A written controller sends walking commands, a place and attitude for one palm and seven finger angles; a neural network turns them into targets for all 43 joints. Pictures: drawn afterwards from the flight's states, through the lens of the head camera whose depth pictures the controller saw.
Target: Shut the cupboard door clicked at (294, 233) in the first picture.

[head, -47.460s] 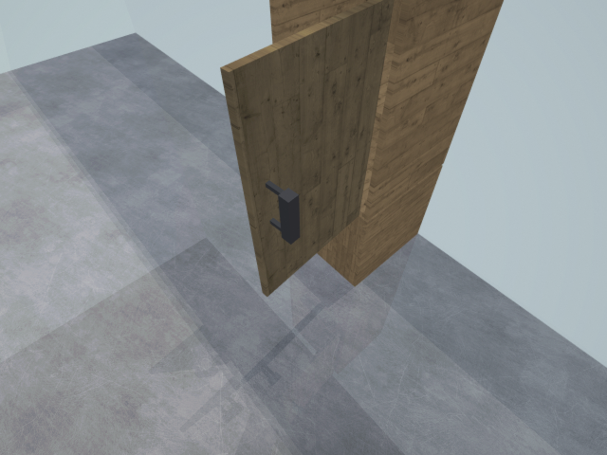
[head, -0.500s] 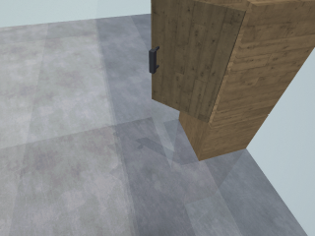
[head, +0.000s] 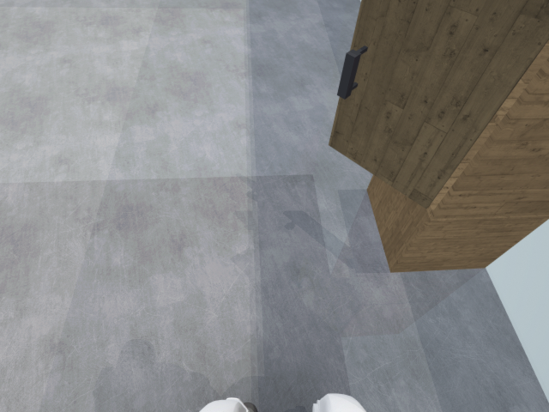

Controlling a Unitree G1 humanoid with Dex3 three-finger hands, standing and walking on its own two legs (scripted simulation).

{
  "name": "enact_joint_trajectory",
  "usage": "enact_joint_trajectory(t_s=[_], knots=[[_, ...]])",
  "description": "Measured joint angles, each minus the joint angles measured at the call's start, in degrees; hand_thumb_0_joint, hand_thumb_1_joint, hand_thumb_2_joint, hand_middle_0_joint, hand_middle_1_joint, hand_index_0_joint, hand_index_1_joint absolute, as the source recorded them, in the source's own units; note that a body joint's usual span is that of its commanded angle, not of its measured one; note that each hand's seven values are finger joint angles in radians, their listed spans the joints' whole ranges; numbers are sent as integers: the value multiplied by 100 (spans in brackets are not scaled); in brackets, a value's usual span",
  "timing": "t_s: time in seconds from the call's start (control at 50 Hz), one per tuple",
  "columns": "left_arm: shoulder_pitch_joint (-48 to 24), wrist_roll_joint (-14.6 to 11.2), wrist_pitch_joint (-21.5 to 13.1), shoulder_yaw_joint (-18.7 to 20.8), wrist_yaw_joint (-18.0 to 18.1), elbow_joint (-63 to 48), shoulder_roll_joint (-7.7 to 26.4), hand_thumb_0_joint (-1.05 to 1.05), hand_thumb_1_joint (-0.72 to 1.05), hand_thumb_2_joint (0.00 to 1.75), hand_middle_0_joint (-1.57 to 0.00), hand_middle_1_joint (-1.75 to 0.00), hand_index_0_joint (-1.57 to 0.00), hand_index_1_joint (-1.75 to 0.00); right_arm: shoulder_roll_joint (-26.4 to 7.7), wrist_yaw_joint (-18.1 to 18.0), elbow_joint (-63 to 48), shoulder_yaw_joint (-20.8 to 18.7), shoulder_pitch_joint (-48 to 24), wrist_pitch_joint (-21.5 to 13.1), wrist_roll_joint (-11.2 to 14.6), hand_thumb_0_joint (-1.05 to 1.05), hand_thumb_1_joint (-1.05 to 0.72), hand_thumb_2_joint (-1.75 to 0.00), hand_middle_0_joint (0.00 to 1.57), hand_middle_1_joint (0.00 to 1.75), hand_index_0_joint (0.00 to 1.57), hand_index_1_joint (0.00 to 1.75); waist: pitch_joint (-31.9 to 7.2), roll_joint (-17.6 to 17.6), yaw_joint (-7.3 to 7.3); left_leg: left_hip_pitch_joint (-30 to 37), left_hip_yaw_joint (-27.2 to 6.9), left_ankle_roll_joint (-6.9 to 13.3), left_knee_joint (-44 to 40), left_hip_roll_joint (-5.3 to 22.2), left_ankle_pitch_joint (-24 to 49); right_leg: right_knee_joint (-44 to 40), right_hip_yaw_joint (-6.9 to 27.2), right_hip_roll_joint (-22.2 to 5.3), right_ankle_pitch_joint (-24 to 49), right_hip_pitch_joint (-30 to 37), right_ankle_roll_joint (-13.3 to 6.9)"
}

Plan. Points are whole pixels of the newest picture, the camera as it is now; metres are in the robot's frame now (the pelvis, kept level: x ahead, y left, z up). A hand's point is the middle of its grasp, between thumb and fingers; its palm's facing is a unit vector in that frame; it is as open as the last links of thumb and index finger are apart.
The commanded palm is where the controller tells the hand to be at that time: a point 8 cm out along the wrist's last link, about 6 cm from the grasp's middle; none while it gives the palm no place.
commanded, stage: walk to a spot facing it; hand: left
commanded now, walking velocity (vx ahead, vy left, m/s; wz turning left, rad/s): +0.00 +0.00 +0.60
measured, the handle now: (353, 72) +0.89 -0.18 -0.03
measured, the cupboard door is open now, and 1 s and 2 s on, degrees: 42 42 42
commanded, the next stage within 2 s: turn to face it in 1.46 s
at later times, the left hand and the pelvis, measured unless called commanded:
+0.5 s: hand out of the picture +0.00 +0.16 -0.15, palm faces +0.34 -0.89 -0.29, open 7.4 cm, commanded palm none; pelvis +0.01 -0.06 +0.01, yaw +22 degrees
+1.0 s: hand out of the picture -0.02 +0.16 -0.14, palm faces +0.65 -0.70 -0.29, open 7.4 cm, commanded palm none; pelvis +0.08 -0.04 +0.00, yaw +41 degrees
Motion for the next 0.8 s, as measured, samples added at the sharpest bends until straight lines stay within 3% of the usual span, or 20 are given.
enact_joint_trajectory(t_s=[0.14, 0.24, 0.26, 0.32, 0.36, 0.4, 0.46, 0.54, 0.58, 0.6, 0.62, 0.66, 0.7, 0.74, 0.8], knots=[[-197, 13, -50, 19, -10, -319, 77, 1, 91, 90, -20, -30, -20, -30, -122, 19, -65, -100, -4, 54, -5, 1, -90, -90, 21, 30, 21, 30, -149, 201, -58, -41, -609, -134, -516, -43, 429, -955, 154, 116, 119, -27, 73], [-185, -12, -109, -23, -6, -500, 99, 0, 91, 90, -20, -30, -20, -30, -256, 39, -143, -227, -36, 170, 11, 1, -90, -90, 21, 30, 21, 30, -274, 261, -66, -234, -1042, -342, -377, -180, 453, -2511, 127, 290, 335, 667, -31], [-110, 8, -152, -29, -3, -561, 142, 0, 91, 90, -20, -30, -20, -30, -260, 46, -172, -256, -34, 196, 37, 1, -90, -90, 21, 30, 21, 30, -337, 156, -25, -388, -1023, -404, -117, -286, 144, -3011, 193, 224, 448, 843, -152], [-47, 34, -138, -78, 51, -484, 25, 0, 91, 90, -20, -30, -20, -30, -423, 71, -207, -375, -157, 237, 19, 1, -90, -90, 20, 30, 21, 30, -219, 289, -15, -993, -709, -547, 1843, -254, -1096, -2949, -50, 167, 759, 926, -239], [40, 30, -135, -95, 73, -421, -38, 0, 91, 90, -20, -30, -20, -30, -482, 110, -265, -393, -208, 235, 19, 1, -91, -90, 20, 30, 20, 30, -150, 285, -42, -1176, -402, -617, 2819, -91, -1208, -2993, -197, 75, 714, 1071, -237], [106, 35, -152, -105, 79, -377, -62, 0, 91, 90, -20, -30, -20, -30, -473, 144, -336, -370, -252, 221, 41, 1, -91, -90, 20, 30, 20, 30, -75, 181, -78, -1096, -148, -691, 3020, 98, -1270, -3017, -334, -67, 666, 1190, -234], [177, 39, -202, -126, 52, -379, -80, 1, 90, 90, -20, -30, -20, -30, -423, 177, -395, -308, -329, 227, 65, 1, -91, -90, 20, 30, 20, 30, 25, 15, -57, -710, 93, -729, 2437, 308, -1383, -2955, -572, -287, 559, 1297, -215], [294, 49, -242, -113, 20, -423, -76, 0, 90, 90, -20, -30, -20, -30, -356, 200, -418, -216, -526, 231, 87, 1, -91, -90, 20, 30, 20, 30, 123, -125, 78, -131, 271, -666, 1387, 415, -1365, -2693, -899, -508, 336, 1311, -134], [392, 32, -230, -89, 7, -419, -35, 0, 90, 90, -20, -30, -21, -30, -334, 216, -474, -172, -610, 186, 86, 1, -91, -90, 20, 30, 20, 30, 114, -186, 130, 233, 348, -598, 640, 403, -924, -2403, -1041, -618, 148, 1230, -62], [470, 10, -208, -73, -4, -427, -24, 0, 90, 90, -20, -30, -21, -30, -362, 228, -530, -151, -625, 131, 71, 1, -91, -90, 20, 30, 20, 30, 56, -141, 149, 378, 308, -428, 290, 435, -515, -2093, -1100, -633, 44, 1076, -21], [469, -6, -162, -54, -11, -397, 31, 0, 90, 90, -20, -30, -21, -30, -327, 215, -545, -149, -680, 69, 56, 1, -91, -90, 20, 30, 20, 30, 68, -199, 162, 303, 275, -335, 386, 385, -534, -1603, -979, -656, -283, 864, 41], [444, 6, -28, -20, -4, -327, 131, 1, 90, 90, -20, -30, -20, -30, -245, 174, -575, -94, -719, -21, 37, 1, -91, -90, 20, 30, 20, 30, 83, -281, 223, 250, 213, -349, 559, 339, -740, -647, -592, -516, -708, 429, 89], [407, 9, 39, 17, -34, -261, 175, 1, 91, 90, -20, -30, -20, -30, -189, 122, -618, -54, -633, -77, 13, 1, -91, -90, 20, 30, 20, 30, 18, -243, 221, 312, 84, -407, 457, 336, -771, -117, -399, -368, -593, 96, 110], [355, 13, 33, 42, -109, -271, 178, 1, 91, 90, -20, -30, -20, -30, -171, 96, -608, -31, -520, -93, -7, 1, -91, -90, 20, 30, 21, 30, -41, -151, 209, 419, -67, -439, 265, 337, -692, -161, -320, -287, -347, -78, 116], [300, 20, -58, 35, -216, -383, 157, 1, 91, 90, -20, -30, -20, -29, -191, 101, -518, -22, -346, -66, -25, 1, -90, -90, 20, 30, 21, 30, -130, 21, 183, 541, -301, -466, 93, 346, -644, -995, -299, -194, -64, -36, 110]])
